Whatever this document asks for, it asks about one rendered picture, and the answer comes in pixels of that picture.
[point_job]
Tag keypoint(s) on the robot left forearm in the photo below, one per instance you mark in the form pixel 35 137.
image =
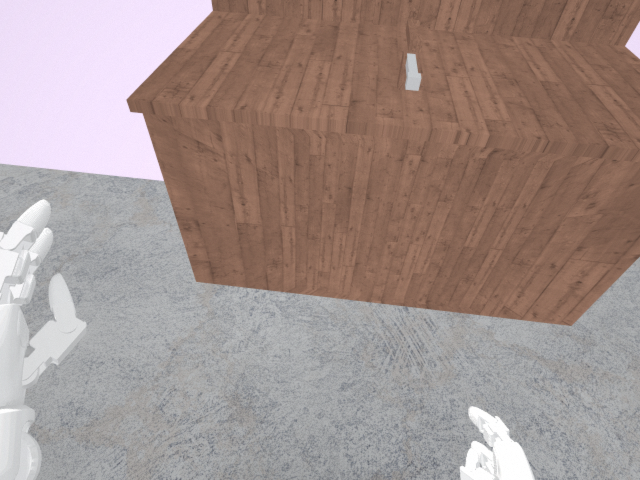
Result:
pixel 20 454

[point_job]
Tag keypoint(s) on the robot left hand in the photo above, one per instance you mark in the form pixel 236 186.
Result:
pixel 22 250

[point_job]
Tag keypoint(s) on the tap lever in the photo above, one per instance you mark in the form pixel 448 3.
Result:
pixel 413 77

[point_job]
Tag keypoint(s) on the counter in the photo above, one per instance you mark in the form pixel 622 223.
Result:
pixel 507 186

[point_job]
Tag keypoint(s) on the robot right hand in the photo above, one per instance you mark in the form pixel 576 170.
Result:
pixel 507 461

